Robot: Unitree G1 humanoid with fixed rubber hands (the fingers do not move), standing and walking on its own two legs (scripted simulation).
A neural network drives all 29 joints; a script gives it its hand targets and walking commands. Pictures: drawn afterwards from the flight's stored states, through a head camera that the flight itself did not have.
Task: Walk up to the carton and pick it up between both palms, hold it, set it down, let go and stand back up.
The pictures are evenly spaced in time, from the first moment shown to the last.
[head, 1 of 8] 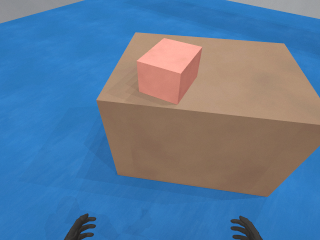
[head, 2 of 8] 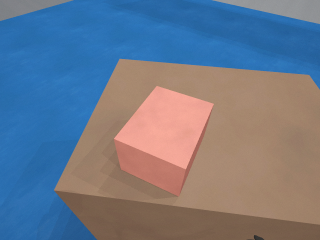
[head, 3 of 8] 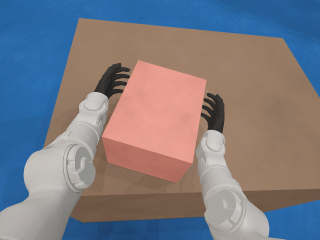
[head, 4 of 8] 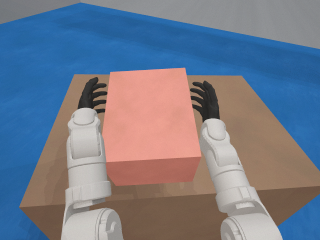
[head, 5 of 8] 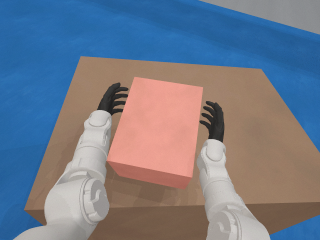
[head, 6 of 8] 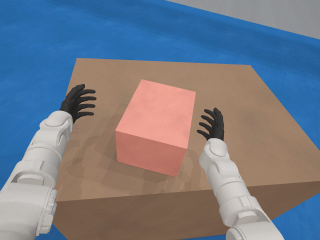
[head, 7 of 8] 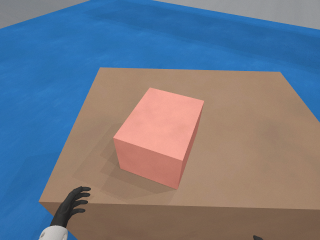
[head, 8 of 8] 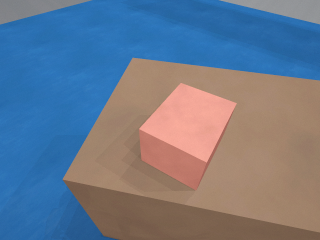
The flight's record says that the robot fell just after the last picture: no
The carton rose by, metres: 0.15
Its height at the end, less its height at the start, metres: +0.00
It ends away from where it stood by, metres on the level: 0.05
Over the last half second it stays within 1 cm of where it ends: yes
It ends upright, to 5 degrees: yes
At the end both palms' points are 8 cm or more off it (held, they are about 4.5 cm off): yes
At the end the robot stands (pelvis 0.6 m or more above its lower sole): yes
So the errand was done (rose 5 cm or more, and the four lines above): yes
